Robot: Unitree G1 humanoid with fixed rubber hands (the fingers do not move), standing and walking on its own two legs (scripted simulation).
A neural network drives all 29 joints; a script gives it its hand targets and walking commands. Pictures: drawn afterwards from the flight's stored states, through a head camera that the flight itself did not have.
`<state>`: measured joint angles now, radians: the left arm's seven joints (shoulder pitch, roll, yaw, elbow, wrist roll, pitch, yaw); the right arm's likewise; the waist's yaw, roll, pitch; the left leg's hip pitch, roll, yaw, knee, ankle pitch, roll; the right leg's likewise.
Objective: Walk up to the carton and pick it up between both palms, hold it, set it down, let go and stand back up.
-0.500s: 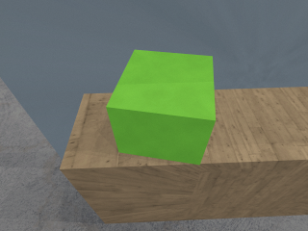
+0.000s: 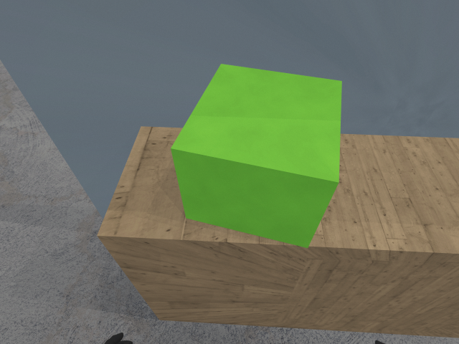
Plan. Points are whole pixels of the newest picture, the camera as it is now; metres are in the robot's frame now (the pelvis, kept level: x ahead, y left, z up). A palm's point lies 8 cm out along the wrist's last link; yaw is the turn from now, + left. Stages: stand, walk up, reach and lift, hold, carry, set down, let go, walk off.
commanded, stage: walk up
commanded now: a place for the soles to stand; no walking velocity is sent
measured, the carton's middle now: (262, 151) +0.48 -0.03 +0.05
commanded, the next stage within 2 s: reach and lift in 0.72 s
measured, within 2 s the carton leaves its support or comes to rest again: neither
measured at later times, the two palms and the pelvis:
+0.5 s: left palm out of the picture +0.03 +0.25 -0.12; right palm out of the picture +0.11 -0.25 -0.10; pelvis -0.01 -0.01 +0.00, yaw +3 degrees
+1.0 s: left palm out of the picture +0.14 +0.22 -0.08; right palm out of the picture +0.12 -0.25 -0.08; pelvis -0.04 -0.02 +0.00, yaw +0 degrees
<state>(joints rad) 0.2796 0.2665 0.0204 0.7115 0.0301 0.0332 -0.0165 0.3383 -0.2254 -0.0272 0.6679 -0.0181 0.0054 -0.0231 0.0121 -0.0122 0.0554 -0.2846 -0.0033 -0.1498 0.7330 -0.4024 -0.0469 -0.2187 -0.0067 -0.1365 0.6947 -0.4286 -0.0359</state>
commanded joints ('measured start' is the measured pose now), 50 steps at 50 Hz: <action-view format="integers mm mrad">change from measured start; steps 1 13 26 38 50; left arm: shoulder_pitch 43 65 62 -404 -43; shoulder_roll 194 122 137 174 117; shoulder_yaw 55 25 17 49 92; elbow -93 -115 -103 -239 -357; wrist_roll -13 -2 -8 -8 8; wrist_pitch -35 -19 -14 158 303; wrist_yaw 12 5 9 66 18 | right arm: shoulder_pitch -22 -24 5 -482 -290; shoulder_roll -123 -224 -233 -83 -143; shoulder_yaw -39 -67 -69 -136 -34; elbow -126 -100 -57 308 87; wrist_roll -5 -2 -1 -80 49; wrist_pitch -19 -17 -31 -214 -244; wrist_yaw -11 -16 -6 47 16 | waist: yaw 28 12 -28 -71 0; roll -43 119 147 25 -25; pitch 17 -16 -60 -50 -82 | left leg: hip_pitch -116 -82 57 -180 120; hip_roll -26 157 220 62 -49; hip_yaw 56 -250 -241 144 196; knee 15 -224 -258 11 -280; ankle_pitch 254 285 375 175 302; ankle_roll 53 209 255 18 37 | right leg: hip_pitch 60 3 -57 -288 91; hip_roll -230 -67 -52 -60 -8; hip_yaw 251 118 101 70 116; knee -283 -88 -18 13 -279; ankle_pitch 328 147 143 136 415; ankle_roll -110 13 35 3 53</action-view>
